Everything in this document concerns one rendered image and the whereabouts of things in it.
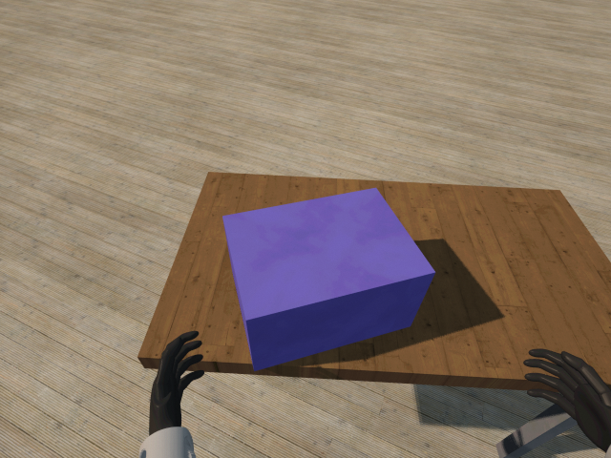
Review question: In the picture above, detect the robot left forearm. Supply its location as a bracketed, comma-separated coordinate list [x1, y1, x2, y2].
[138, 427, 196, 458]

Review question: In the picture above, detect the table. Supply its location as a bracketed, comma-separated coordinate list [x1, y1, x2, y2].
[137, 172, 611, 458]

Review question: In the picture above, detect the right robot hand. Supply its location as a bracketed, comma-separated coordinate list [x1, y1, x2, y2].
[523, 349, 611, 452]

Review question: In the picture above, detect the left robot hand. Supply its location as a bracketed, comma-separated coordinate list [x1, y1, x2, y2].
[149, 331, 204, 436]

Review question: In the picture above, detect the carton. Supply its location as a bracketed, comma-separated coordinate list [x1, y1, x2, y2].
[222, 188, 435, 371]

